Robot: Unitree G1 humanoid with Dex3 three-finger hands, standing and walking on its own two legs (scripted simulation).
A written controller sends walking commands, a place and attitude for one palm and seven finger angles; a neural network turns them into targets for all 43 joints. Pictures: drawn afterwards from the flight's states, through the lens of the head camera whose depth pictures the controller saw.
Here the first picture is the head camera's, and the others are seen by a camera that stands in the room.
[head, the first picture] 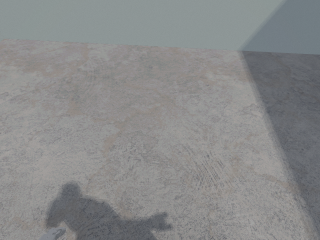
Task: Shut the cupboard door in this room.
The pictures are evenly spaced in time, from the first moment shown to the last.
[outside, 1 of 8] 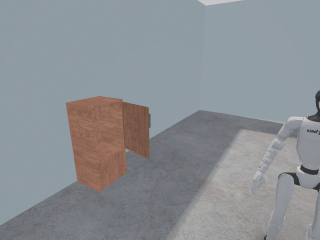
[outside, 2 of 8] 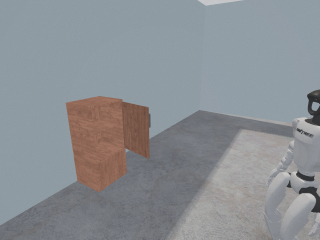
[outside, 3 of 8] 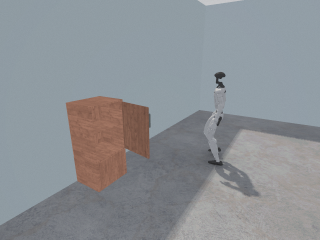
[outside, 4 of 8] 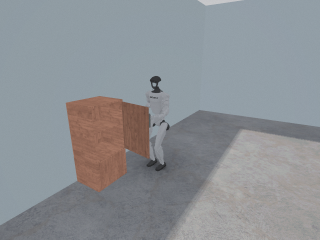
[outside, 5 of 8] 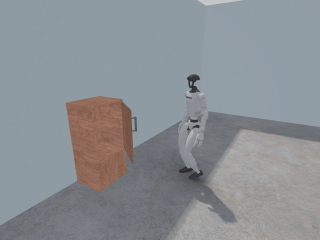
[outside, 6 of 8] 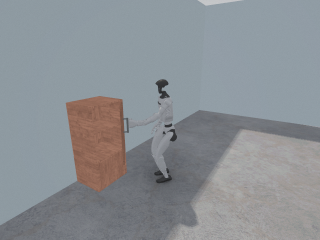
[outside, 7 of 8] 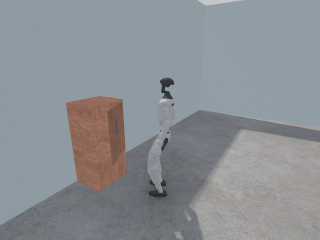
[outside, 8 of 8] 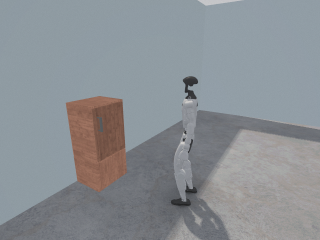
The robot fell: no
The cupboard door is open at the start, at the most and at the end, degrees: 81 81 0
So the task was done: yes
